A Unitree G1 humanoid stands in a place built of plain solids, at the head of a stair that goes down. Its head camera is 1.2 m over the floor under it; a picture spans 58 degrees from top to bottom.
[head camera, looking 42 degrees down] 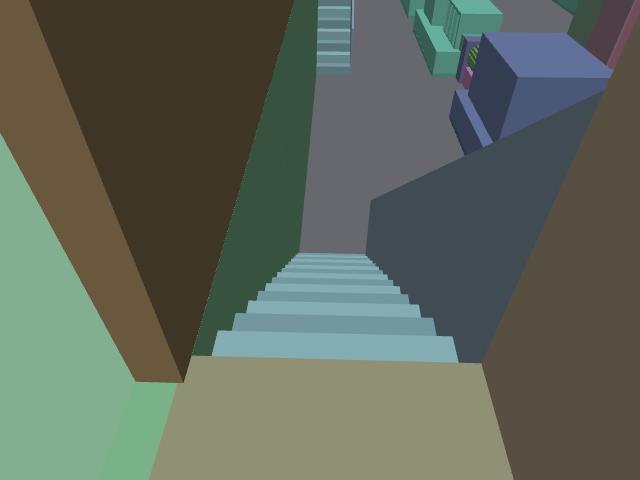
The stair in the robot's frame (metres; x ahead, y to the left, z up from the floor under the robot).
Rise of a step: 0.20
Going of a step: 0.25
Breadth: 0.92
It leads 2 degrees to the right of straight ahead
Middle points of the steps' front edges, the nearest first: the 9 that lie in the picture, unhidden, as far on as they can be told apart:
0.77 -0.05 0.00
1.02 -0.06 -0.20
1.26 -0.06 -0.41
1.51 -0.07 -0.61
1.76 -0.08 -0.82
2.01 -0.09 -1.02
2.26 -0.09 -1.22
2.50 -0.10 -1.43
2.75 -0.11 -1.63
